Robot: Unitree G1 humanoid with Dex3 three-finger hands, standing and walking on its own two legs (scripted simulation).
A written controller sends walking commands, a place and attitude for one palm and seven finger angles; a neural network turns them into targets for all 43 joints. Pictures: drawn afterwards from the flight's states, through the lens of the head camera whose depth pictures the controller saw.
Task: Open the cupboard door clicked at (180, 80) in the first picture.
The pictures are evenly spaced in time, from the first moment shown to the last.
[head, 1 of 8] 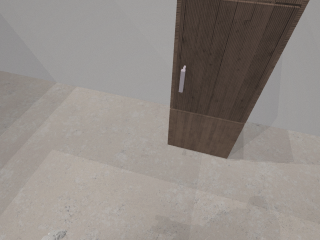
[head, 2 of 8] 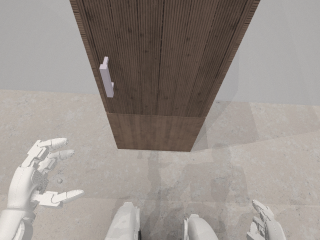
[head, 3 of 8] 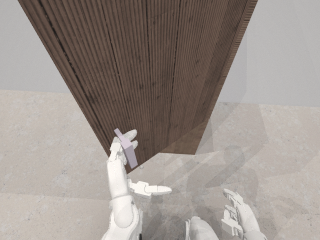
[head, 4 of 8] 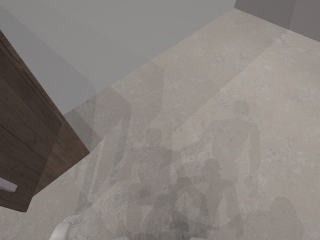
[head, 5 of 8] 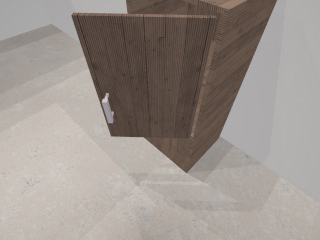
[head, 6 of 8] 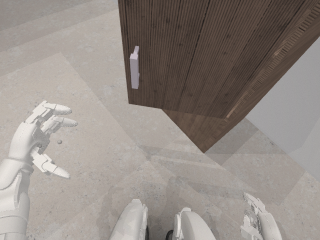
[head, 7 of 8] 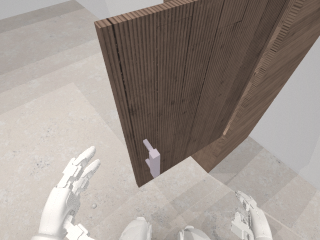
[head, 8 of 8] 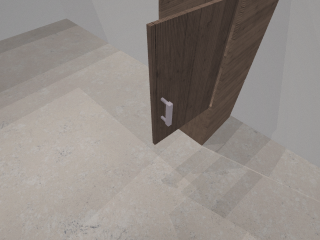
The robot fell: no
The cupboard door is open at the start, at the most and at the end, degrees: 0 85 83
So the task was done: yes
